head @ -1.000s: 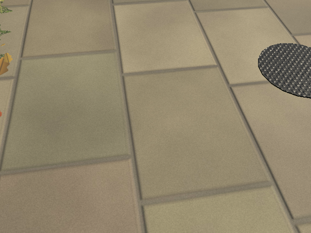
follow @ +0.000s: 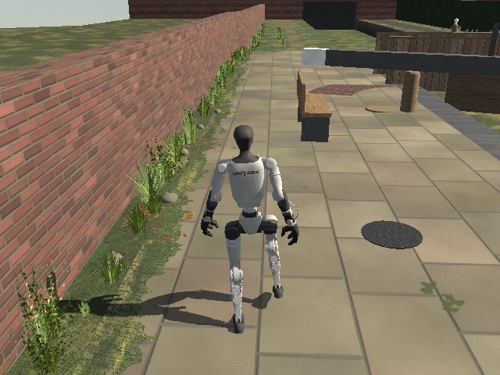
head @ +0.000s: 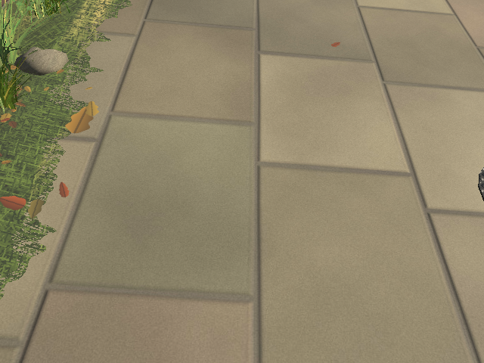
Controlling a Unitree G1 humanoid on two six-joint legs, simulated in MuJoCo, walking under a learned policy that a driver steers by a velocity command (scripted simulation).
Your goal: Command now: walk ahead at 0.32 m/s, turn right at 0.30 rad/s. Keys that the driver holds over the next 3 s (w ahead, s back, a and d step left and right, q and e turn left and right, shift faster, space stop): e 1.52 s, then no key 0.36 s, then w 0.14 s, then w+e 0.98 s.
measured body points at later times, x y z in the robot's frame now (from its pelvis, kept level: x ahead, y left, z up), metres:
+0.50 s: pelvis +0.17 -0.04 -0.02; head +0.21 -0.06 +0.43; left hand +0.38 +0.19 -0.12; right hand +0.23 -0.35 -0.13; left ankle +0.28 +0.12 -0.70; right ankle +0.21 -0.13 -0.75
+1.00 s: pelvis +0.22 -0.02 -0.01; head +0.26 -0.03 +0.44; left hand +0.51 +0.12 -0.12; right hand +0.18 -0.33 -0.10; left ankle +0.30 +0.09 -0.75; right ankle +0.15 -0.13 -0.71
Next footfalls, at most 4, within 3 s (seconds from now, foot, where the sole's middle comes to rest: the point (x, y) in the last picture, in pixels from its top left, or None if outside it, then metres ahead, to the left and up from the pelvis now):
0.20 right None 0.25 -0.14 -0.79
0.66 left None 0.34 0.07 -0.79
1.10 right None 0.18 -0.15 -0.79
1.58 left None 0.35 -0.02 -0.79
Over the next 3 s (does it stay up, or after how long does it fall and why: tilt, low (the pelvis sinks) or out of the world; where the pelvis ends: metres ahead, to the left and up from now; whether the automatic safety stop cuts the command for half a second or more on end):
stays up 0.32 -0.44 -0.01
